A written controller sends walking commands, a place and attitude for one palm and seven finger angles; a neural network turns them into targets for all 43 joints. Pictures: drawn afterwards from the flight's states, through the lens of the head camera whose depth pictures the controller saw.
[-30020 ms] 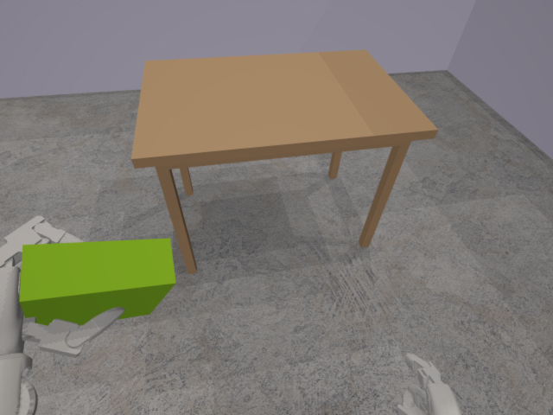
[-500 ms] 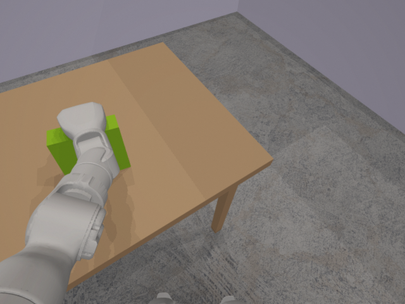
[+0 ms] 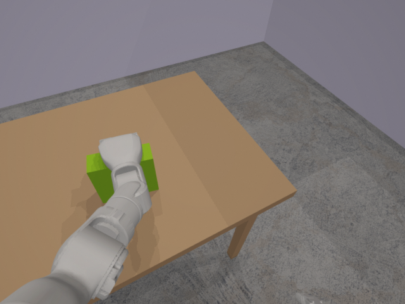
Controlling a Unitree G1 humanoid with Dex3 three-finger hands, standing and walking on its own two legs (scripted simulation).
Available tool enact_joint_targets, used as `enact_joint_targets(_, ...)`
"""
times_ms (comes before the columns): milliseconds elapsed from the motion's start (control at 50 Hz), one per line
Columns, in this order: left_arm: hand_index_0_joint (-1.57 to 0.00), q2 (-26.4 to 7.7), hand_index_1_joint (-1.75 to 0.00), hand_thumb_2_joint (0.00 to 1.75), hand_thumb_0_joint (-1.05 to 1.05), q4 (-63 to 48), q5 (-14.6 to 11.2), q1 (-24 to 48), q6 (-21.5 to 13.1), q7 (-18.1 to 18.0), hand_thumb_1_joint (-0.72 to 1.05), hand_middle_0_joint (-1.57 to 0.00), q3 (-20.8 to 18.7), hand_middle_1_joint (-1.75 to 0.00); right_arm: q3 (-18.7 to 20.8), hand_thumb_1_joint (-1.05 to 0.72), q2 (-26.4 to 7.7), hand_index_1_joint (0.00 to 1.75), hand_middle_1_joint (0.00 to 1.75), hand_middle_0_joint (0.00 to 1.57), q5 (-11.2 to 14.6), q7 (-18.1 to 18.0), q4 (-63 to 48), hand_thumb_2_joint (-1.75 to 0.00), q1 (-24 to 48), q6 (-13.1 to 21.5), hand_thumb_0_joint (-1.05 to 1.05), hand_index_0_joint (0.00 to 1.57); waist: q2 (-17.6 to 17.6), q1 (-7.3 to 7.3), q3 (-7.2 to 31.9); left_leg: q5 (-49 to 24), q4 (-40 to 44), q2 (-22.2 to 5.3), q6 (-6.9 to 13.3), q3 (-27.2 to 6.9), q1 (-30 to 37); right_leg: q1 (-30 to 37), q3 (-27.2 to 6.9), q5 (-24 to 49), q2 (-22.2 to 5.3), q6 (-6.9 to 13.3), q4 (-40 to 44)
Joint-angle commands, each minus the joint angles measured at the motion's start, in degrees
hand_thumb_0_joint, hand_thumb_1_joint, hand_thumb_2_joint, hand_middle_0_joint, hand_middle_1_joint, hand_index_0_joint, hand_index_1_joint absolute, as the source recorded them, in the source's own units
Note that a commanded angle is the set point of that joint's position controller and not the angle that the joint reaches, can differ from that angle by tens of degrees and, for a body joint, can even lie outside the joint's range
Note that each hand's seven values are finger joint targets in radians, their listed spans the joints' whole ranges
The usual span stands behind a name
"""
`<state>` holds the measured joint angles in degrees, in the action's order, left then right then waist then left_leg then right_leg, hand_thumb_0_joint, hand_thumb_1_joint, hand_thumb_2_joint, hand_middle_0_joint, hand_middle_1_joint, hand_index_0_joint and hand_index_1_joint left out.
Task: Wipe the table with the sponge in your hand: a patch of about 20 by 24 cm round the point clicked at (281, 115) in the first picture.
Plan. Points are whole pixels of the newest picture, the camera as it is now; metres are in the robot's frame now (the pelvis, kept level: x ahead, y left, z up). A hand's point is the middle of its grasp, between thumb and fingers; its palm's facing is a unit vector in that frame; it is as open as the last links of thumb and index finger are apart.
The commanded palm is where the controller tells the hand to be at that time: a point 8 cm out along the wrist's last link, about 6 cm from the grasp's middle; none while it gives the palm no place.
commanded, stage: wipe back along the third lane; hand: left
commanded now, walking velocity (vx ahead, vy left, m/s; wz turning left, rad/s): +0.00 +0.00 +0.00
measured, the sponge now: (127, 179) +0.40 +0.21 -0.05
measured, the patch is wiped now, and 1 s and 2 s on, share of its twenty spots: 1.00 1.00 1.00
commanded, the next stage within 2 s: slide back across to the middle lane in 1.96 s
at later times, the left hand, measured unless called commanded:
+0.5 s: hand (131, 187) +0.35 +0.18 +0.01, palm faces -0.05 -0.02 -1.00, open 9.6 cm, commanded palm +0.30 +0.15 +0.04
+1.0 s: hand (140, 207) +0.31 +0.15 +0.00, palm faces -0.04 -0.02 -1.00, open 9.6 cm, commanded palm +0.25 +0.12 +0.03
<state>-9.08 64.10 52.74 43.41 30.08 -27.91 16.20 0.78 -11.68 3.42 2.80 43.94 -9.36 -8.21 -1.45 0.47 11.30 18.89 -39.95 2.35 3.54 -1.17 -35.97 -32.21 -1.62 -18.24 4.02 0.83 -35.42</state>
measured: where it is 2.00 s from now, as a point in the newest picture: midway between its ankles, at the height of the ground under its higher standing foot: outside the picture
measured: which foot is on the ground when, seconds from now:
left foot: down 0.00-1.00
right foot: down 0.00-1.00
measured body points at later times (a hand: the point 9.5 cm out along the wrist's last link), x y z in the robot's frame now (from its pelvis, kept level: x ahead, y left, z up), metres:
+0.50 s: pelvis +0.01 +0.00 +0.01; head +0.01 +0.00 +0.46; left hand +0.35 +0.17 +0.06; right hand +0.23 -0.21 -0.08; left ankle -0.01 +0.07 -0.72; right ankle -0.02 -0.12 -0.72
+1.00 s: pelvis -0.01 -0.03 +0.01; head -0.03 -0.05 +0.46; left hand +0.30 +0.15 +0.06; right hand +0.17 -0.24 -0.10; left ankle -0.01 +0.07 -0.72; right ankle -0.02 -0.12 -0.72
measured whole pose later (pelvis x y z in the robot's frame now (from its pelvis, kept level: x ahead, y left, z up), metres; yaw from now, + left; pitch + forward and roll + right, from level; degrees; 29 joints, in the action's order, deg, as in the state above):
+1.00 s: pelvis -0.01 -0.03 +0.01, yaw +1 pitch +5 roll -1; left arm -5.8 41.3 53.5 20.4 35.1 -24.9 25.7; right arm 0.5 -12.6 4.7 3.7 41.3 -5.2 -14.2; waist -2.6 -3.6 9.4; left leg 16.8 -35.1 1.8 1.5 -1.6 -23.4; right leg -21.1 -0.5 -17.6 4.1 3.2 -33.6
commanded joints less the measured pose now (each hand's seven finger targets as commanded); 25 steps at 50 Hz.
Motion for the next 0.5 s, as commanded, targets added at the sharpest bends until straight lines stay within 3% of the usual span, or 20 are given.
enact_joint_targets(0,-1.20,4.07,-1.60,1.30,0.00,-3.83,-1.43,5.45,0.82,3.27,0.10,-1.20,1.14,-1.60,2.56,-0.90,-8.02,0.30,0.30,0.20,0.05,0.51,-6.79,-0.90,4.28,0.40,0.00,0.20,3.32,0.53,14.21,-24.22,4.27,-3.49,-2.55,-1.28,17.23,6.74,3.92,22.67,-0.71,3.27,2.77)
enact_joint_targets(60,-1.20,6.09,-1.60,1.30,0.00,-7.70,-1.98,2.58,1.55,4.30,0.10,-1.20,2.64,-1.60,2.65,-0.90,-7.75,0.30,0.30,0.20,0.17,0.91,-7.92,-0.90,6.35,-0.65,0.00,0.20,4.85,-0.08,15.07,-29.67,3.99,-3.82,-2.55,-1.62,18.89,8.95,3.91,26.87,-0.92,3.35,2.53)
enact_joint_targets(80,-1.20,5.98,-1.60,1.30,0.00,-8.45,-1.75,0.21,1.93,4.55,0.10,-1.20,3.34,-1.60,2.73,-0.90,-8.10,0.30,0.30,0.20,-0.04,1.00,-8.02,-0.90,6.40,-1.16,0.00,0.20,4.85,-0.18,15.08,-30.72,3.69,-3.72,-2.54,-1.53,19.45,9.75,3.73,28.14,-0.99,3.30,2.45)
enact_joint_targets(100,-1.20,4.70,-1.60,1.30,0.00,-9.45,-1.57,-3.20,2.55,4.75,0.10,-1.20,2.18,-1.60,2.71,-0.90,-8.14,0.30,0.30,0.20,0.06,1.15,-8.40,-0.90,6.68,-1.67,0.00,0.20,5.06,-1.16,15.51,-32.36,3.91,-3.77,-2.71,-1.66,19.72,10.98,3.73,29.13,-1.14,3.42,2.42)
enact_joint_targets(120,-1.20,6.48,-1.60,1.30,0.00,-11.49,-1.48,-3.24,2.96,5.19,0.10,-1.20,4.52,-1.60,2.59,-0.90,-8.01,0.30,0.30,0.20,0.06,1.30,-8.81,-0.90,7.81,-2.16,0.00,0.20,4.13,-0.72,14.88,-33.48,3.81,-3.85,-2.75,-1.42,20.56,11.01,3.67,30.31,-1.27,3.41,2.52)
enact_joint_targets(160,-1.20,8.42,-1.60,1.30,0.00,-14.56,-1.95,-5.25,3.76,6.17,0.10,-1.20,6.38,-1.60,2.61,-0.90,-7.68,0.30,0.30,0.20,0.51,1.71,-9.91,-0.90,9.33,-2.84,0.00,0.20,5.82,-1.04,14.22,-35.66,4.05,-4.14,-2.71,-2.49,21.05,11.53,3.99,30.37,-1.25,3.55,2.55)
enact_joint_targets(180,-1.20,8.43,-1.60,1.30,0.00,-15.56,-1.84,-5.73,4.16,6.39,0.10,-1.20,7.23,-1.60,2.61,-0.90,-8.00,0.30,0.30,0.20,0.35,1.79,-9.94,-0.90,9.55,-3.29,0.00,0.20,5.62,-0.77,12.96,-35.08,3.97,-4.03,-2.60,-2.28,21.50,11.45,4.02,30.39,-1.22,3.53,2.74)
enact_joint_targets(220,-1.20,7.59,-1.60,1.30,0.00,-17.83,-1.79,-8.86,5.23,6.86,0.10,-1.20,7.01,-1.60,2.42,-0.90,-7.93,0.30,0.30,0.20,0.55,1.91,-10.57,-0.90,10.79,-3.95,0.00,0.20,4.93,-1.61,12.78,-34.09,4.64,-3.65,-2.68,-2.03,21.55,13.13,3.90,30.75,-1.45,3.81,3.10)
enact_joint_targets(280,-1.20,7.30,-1.60,1.30,0.00,-20.55,-2.25,-7.55,5.79,7.29,0.10,-1.20,7.62,-1.60,1.86,-0.90,-7.87,0.30,0.30,0.20,0.82,1.54,-11.08,-0.90,12.48,-4.42,0.00,0.20,4.82,-1.38,10.40,-30.98,5.57,-3.15,-2.53,-1.86,20.99,13.86,3.72,30.19,-1.41,4.01,3.70)
enact_joint_targets(320,-1.20,6.04,-1.60,1.30,0.00,-20.86,-2.13,-11.31,6.38,7.46,0.10,-1.20,6.30,-1.60,1.74,-0.90,-7.90,0.30,0.30,0.20,0.87,1.32,-11.18,-0.90,13.14,-4.78,0.00,0.20,5.68,-2.30,10.22,-30.62,6.22,-3.03,-2.76,-1.67,20.85,15.15,3.55,30.56,-1.64,4.16,4.02)
enact_joint_targets(360,-1.20,7.03,-1.60,1.30,0.00,-23.11,-2.11,-8.76,6.25,7.82,0.10,-1.20,7.39,-1.60,1.65,-0.90,-7.56,0.30,0.30,0.20,1.20,1.19,-11.81,-0.90,14.29,-4.87,0.00,0.20,5.35,-1.95,9.79,-29.92,6.66,-3.22,-2.75,-1.97,21.10,14.77,3.60,29.18,-1.60,4.27,4.09)
enact_joint_targets(420,-1.20,6.64,-1.60,1.30,0.00,-23.55,-1.56,-12.60,6.33,7.85,0.10,-1.20,7.50,-1.60,1.56,-0.90,-7.77,0.30,0.30,0.20,1.00,1.31,-12.06,-0.90,14.52,-5.08,0.00,0.20,5.78,-2.69,9.73,-27.96,6.84,-2.85,-2.74,-1.69,21.17,15.29,3.51,28.27,-1.54,4.45,4.22)
enact_joint_targets(460,-1.20,8.55,-1.60,1.30,0.00,-24.93,-1.77,-11.75,5.91,8.03,0.10,-1.20,9.03,-1.60,1.55,-0.90,-7.29,0.30,0.30,0.20,1.20,1.35,-12.71,-0.90,15.39,-4.93,0.00,0.20,5.45,-2.58,9.38,-26.63,7.12,-2.77,-2.51,-1.70,20.86,15.08,3.49,27.14,-1.46,4.53,4.30)
enact_joint_targets(480,-1.20,6.99,-1.60,1.30,0.00,-24.86,-1.48,-11.65,5.72,7.77,0.10,-1.20,8.31,-1.60,1.53,-0.90,-7.64,0.30,0.30,0.20,1.09,1.27,-12.44,-0.90,15.21,-4.98,0.00,0.20,5.36,-2.48,8.26,-24.48,7.31,-2.67,-2.58,-1.76,20.67,14.48,3.46,25.31,-1.32,4.58,4.50)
